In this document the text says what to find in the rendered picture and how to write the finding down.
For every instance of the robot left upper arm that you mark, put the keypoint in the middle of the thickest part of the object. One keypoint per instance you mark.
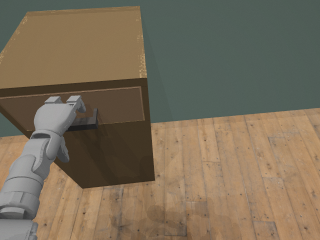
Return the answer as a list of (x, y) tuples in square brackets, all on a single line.
[(18, 229)]

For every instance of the handle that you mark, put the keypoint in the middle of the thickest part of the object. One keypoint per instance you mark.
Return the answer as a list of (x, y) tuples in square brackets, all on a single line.
[(85, 123)]

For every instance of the cabinet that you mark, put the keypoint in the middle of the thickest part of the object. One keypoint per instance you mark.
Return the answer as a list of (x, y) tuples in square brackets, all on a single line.
[(57, 51)]

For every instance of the left robot forearm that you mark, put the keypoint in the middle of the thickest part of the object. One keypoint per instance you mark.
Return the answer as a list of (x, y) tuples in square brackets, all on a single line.
[(19, 196)]

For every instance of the robot left hand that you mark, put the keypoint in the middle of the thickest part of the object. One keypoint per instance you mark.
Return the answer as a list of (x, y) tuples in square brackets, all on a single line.
[(57, 117)]

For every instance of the drawer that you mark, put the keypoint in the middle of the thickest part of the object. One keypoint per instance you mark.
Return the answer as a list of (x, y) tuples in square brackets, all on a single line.
[(113, 104)]

